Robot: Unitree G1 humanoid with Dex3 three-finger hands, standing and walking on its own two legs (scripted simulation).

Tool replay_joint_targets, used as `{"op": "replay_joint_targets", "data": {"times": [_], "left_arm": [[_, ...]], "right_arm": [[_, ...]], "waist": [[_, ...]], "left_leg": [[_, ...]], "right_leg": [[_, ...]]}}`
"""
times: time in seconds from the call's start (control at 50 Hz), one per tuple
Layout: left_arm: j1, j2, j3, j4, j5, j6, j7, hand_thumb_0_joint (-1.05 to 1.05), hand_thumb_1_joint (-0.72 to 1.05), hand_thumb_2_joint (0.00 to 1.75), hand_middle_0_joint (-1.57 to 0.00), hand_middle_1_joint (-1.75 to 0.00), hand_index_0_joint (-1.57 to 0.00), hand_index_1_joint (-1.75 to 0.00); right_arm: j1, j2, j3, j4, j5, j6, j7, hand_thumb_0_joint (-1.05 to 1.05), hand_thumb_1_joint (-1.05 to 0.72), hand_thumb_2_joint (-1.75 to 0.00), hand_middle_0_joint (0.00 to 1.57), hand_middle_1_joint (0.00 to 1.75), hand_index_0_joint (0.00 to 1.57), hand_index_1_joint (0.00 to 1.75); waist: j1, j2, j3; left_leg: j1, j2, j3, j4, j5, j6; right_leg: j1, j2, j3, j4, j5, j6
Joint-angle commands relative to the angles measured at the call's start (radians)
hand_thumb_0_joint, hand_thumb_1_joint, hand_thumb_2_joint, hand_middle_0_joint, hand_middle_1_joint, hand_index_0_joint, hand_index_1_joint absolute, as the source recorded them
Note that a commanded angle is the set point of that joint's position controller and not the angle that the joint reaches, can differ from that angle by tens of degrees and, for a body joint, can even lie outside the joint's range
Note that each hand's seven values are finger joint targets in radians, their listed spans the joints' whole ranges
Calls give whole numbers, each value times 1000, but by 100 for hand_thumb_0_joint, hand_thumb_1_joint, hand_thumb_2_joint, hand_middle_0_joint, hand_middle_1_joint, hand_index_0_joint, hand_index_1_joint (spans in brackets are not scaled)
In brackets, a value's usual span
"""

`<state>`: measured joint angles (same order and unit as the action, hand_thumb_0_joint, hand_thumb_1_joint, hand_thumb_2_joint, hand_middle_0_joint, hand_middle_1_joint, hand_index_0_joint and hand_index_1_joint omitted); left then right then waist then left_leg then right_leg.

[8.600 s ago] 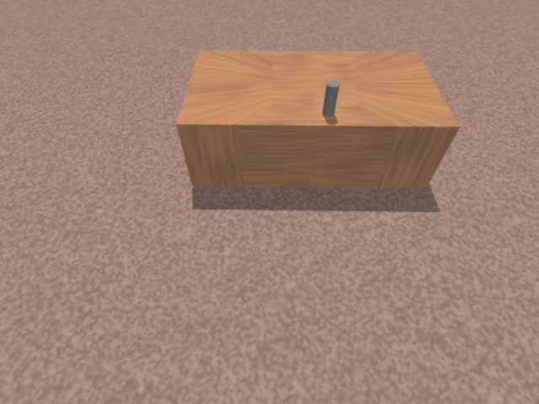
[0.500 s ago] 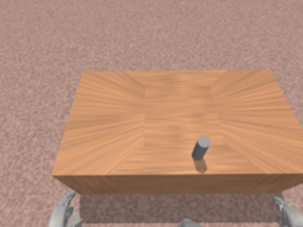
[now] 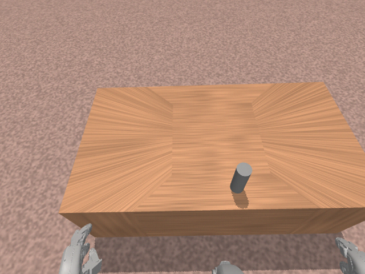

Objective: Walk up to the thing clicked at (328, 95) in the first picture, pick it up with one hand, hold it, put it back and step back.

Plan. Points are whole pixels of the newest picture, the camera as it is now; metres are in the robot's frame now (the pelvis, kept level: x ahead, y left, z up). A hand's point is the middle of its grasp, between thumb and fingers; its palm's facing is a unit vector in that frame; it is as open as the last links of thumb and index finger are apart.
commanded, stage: go down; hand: right
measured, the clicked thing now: (240, 178) +0.45 -0.18 -0.26
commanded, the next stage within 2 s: approach in 1.58 s
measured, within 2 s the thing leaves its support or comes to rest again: neither
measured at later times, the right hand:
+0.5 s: hand (343, 215) +0.25 -0.32 -0.02, palm faces +0.14 +0.97 -0.22, open 17.4 cm
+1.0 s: hand (348, 181) +0.32 -0.35 +0.00, palm faces +0.14 +0.98 -0.13, open 17.7 cm
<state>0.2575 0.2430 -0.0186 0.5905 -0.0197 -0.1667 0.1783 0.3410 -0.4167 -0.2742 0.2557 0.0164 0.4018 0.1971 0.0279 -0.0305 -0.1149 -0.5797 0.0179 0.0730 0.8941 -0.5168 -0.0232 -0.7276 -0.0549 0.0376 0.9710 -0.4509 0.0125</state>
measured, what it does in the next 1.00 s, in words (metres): stands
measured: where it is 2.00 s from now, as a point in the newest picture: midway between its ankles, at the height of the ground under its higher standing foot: outside the picture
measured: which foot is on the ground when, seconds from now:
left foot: down 0.00-1.00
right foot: down 0.00-1.00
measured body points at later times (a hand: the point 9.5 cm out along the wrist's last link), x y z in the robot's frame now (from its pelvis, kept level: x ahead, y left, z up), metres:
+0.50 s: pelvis -0.01 +0.00 +0.00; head +0.04 -0.01 +0.45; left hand +0.12 +0.27 -0.08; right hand +0.24 -0.38 +0.00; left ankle -0.05 +0.14 -0.69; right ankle +0.01 -0.12 -0.69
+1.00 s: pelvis -0.03 +0.00 +0.00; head +0.07 -0.02 +0.44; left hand +0.04 +0.29 -0.09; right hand +0.31 -0.40 +0.02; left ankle -0.05 +0.14 -0.69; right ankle +0.01 -0.12 -0.69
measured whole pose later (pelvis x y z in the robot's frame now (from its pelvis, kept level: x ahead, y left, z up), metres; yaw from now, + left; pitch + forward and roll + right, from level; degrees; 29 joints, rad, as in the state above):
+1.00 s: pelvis -0.03 +0.00 +0.00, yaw +2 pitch +14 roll +3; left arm 0.34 0.32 -0.04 0.68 0.01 -0.15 0.13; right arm -0.40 -0.73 -0.56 1.08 0.08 -0.13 0.50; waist 0.08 0.00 -0.06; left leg -0.69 0.00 0.05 0.90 -0.46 -0.01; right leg -0.81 -0.07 0.02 0.94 -0.39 0.01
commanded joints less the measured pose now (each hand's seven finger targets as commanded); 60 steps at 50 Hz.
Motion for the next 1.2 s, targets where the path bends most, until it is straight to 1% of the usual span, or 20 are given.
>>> {"op": "replay_joint_targets", "data": {"times": [0.0,0.04,0.06,0.1,0.16,0.2,0.26,0.32,0.4,0.44,0.56,0.66,0.7,0.82,0.84,0.9,0.92,0.94,1.04,1.18], "left_arm": [[-28,151,62,-141,-1,-61,21,0,91,88,-19,-30,-20,-29],[-27,148,62,-141,-1,-68,23,0,91,89,-19,-30,-20,-29],[-30,146,57,-136,1,-70,26,0,91,89,-20,-30,-20,-29],[-26,153,62,-133,1,-79,28,0,91,88,-20,-30,-20,-29],[-13,156,59,-118,3,-90,37,0,91,88,-19,-30,-20,-29],[-10,166,59,-97,6,-94,44,0,91,89,-20,-30,-20,-30],[-11,166,48,-81,3,-99,46,0,91,89,-20,-30,-20,-30],[-19,174,41,-63,3,-94,45,0,91,88,-20,-30,-20,-29],[1,186,48,-55,6,-79,33,0,91,89,-20,-30,-20,-29],[21,194,53,-46,7,-69,25,0,90,89,-20,-30,-20,-29],[36,204,54,-49,13,-54,-2,0,90,89,-19,-30,-20,-29],[76,225,57,-34,19,-45,-10,0,90,89,-19,-29,-19,-29],[99,236,60,-23,20,-44,-9,0,90,89,-19,-29,-19,-29],[126,254,55,3,24,-31,-18,0,92,88,-19,-29,-20,-28],[130,255,53,0,26,-28,-20,0,92,88,-19,-29,-20,-28],[142,260,51,11,27,-24,-25,0,92,88,-19,-29,-20,-28],[143,265,51,14,28,-24,-29,0,92,88,-19,-30,-21,-28],[144,268,49,13,29,-21,-31,0,92,88,-19,-30,-21,-28],[152,269,43,14,31,-14,-37,0,92,88,-19,-30,-21,-28],[175,269,38,22,32,-1,-47,0,92,88,-19,-30,-21,-28]], "right_arm": [[8,-237,-112,-182,6,-24,-7,0,55,-5,4,5,4,5],[-5,-245,-115,-204,3,-23,-10,0,55,-5,4,5,4,5],[0,-224,-99,-177,6,-19,-8,0,55,-5,4,5,4,5],[-67,-271,-134,-232,11,-31,-14,0,55,-6,4,5,4,5],[-117,-279,-143,-200,21,-46,-11,0,55,-4,5,5,5,5],[-230,-349,-187,-225,30,-75,-8,0,57,-5,4,5,4,5],[-337,-358,-186,-203,53,-101,19,0,57,-4,4,5,4,5],[-402,-387,-209,-32,63,-124,57,0,55,-5,5,5,5,5],[-472,-396,-214,120,68,-147,123,0,54,-5,5,5,5,5],[-474,-431,-245,202,73,-171,154,0,56,-5,5,5,5,5],[-645,-509,-284,311,75,-299,213,0,57,-5,4,5,4,5],[-801,-582,-318,404,86,-433,249,0,60,-6,3,6,3,6],[-821,-628,-348,458,85,-472,257,0,61,-6,3,6,3,6],[-895,-650,-341,618,86,-549,288,0,60,-6,3,6,4,6],[-946,-695,-354,576,81,-566,287,0,59,-6,3,6,4,6],[-940,-673,-344,674,88,-587,301,0,61,-6,3,6,4,6],[-949,-694,-351,686,88,-593,308,0,61,-7,3,6,4,6],[-989,-726,-366,658,88,-608,308,0,61,-6,3,6,4,6],[-1003,-724,-365,720,95,-635,324,0,61,-7,3,6,4,6],[-1055,-761,-380,716,94,-658,336,0,59,-7,3,6,4,6]], "waist": [[-16,-94,-135],[-6,-79,-159],[3,-75,-120],[1,-95,-156],[18,-69,-159],[19,-116,-186],[28,-119,-177],[22,-108,-134],[8,-101,-167],[-3,-77,-182],[2,-91,-156],[17,-93,-216],[11,-82,-253],[24,-77,-256],[19,-107,-253],[24,-84,-258],[21,-110,-248],[20,-131,-260],[23,-117,-263],[33,-103,-336]], "left_leg": [[-25,-35,10,-122,254,30],[-22,-35,6,-119,270,29],[-38,-35,6,-123,253,27],[-33,-32,3,-114,262,27],[-34,-30,-2,-114,265,22],[-27,-25,-9,-108,285,26],[-22,-26,-7,-118,288,27],[-30,-28,-4,-133,258,28],[13,-25,-3,-139,321,31],[31,-29,0,-139,361,32],[-3,-32,-11,-142,296,38],[-32,-27,-25,-123,295,39],[-14,-25,-32,-120,314,37],[-45,-31,-37,-127,304,39],[-42,-29,-43,-131,295,40],[-55,-34,-39,-130,293,40],[-74,-36,-32,-123,284,44],[-79,-37,-32,-119,285,46],[-103,-41,-29,-113,278,46],[-73,-36,-42,-101,371,38]], "right_leg": [[212,25,8,-150,258,-22],[216,25,4,-140,269,-24],[201,25,3,-140,246,-26],[208,25,7,-135,252,-24],[220,24,11,-130,246,-28],[253,24,11,-131,270,-24],[276,20,18,-149,274,-23],[247,20,19,-167,241,-21],[262,21,8,-165,309,-23],[265,20,8,-164,365,-24],[241,15,5,-188,289,-32],[235,15,3,-162,282,-38],[235,18,-2,-153,295,-40],[232,17,-2,-153,283,-42],[223,21,-3,-154,273,-41],[226,18,-2,-153,271,-43],[223,16,3,-158,271,-40],[232,15,5,-155,282,-38],[228,13,6,-146,279,-39],[236,19,-1,-101,366,-47]]}}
